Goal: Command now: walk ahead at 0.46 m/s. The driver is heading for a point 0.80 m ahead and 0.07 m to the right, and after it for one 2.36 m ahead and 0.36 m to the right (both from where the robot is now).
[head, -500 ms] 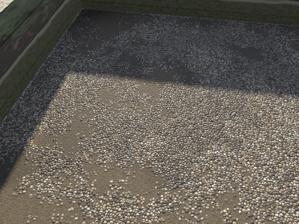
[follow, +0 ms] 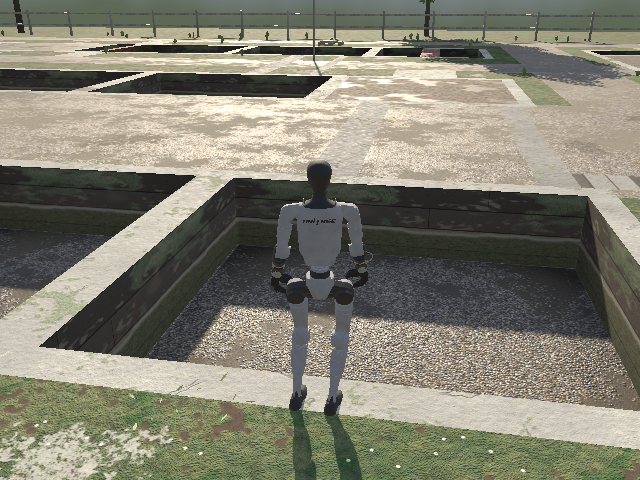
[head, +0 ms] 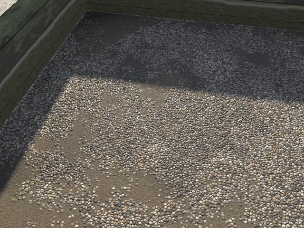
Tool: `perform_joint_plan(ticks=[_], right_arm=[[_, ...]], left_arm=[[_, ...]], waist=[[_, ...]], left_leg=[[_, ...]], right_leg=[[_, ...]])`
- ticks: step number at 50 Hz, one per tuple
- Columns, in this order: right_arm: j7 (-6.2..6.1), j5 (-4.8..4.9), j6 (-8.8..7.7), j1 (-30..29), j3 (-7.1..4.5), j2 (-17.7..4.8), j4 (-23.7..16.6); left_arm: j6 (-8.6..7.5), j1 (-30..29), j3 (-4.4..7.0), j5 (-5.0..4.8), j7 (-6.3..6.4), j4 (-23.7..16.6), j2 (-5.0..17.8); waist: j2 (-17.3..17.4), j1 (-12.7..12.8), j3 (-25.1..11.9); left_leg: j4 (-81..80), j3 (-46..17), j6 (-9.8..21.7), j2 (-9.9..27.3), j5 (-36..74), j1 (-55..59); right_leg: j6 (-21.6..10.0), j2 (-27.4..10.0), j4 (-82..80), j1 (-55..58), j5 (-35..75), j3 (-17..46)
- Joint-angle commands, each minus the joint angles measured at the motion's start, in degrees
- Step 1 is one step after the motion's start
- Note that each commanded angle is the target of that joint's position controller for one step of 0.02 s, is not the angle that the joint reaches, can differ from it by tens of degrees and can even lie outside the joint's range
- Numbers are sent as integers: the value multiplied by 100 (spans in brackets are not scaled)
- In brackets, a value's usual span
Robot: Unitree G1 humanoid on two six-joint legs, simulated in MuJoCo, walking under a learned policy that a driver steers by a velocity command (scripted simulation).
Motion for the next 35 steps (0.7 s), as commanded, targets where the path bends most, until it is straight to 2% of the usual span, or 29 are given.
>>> perform_joint_plan(ticks=[1,12,13,22,23,24,28,29,35], right_arm=[[-15,6,-91,-395,-86,-422,-495],[32,10,-123,-555,-43,-388,-593],[43,69,-134,-571,-71,-440,-610],[92,50,-150,-661,-50,-371,-699],[126,60,-185,-659,-28,-382,-699],[142,61,-199,-676,-25,-379,-715],[156,56,-223,-684,-25,-410,-740],[156,84,-247,-667,-22,-413,-732],[184,64,-271,-677,-13,-370,-743]], left_arm=[[-66,-175,110,14,8,-482,407],[-66,-411,81,15,7,-570,288],[-87,-421,87,9,21,-583,303],[-143,-527,66,5,21,-645,226],[-162,-669,19,52,-38,-746,139],[-179,-696,14,52,-62,-762,131],[-240,-609,21,49,-87,-759,167],[-219,-603,19,71,-86,-779,141],[-205,-606,24,56,-74,-806,167]], waist=[[87,-9,-386],[58,-4,-370],[69,-11,-338],[98,-22,-301],[193,-12,-206],[204,-26,-200],[213,9,-274],[269,3,-303],[72,6,-235]], left_leg=[[-358,35,366,264,2726,-488],[-497,-23,371,296,2515,-581],[-497,-48,368,285,2401,-598],[-648,-112,355,298,2028,-649],[-730,-238,293,271,1798,-649],[-796,-316,299,292,1686,-680],[-911,-387,311,303,1474,-742],[-958,-350,307,288,1317,-726],[-898,-237,252,246,1305,-675]], right_leg=[[48,-433,-422,647,2400,502],[115,-439,-470,547,1776,542],[105,-434,-489,523,1682,528],[126,-452,-575,427,1222,584],[142,-382,-589,223,1020,609],[156,-352,-583,221,937,622],[163,-354,-598,353,882,681],[122,-384,-656,361,815,695],[90,-444,-795,327,865,738]])
Velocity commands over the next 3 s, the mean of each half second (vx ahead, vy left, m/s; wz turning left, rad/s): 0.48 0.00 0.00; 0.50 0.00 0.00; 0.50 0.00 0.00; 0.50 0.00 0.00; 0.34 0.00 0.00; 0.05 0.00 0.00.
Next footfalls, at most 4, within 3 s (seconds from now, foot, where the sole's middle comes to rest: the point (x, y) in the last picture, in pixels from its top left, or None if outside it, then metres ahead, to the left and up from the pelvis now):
none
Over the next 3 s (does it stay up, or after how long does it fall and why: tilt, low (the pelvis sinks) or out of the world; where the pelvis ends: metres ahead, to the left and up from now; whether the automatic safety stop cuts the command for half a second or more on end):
stays up -0.02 0.01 0.02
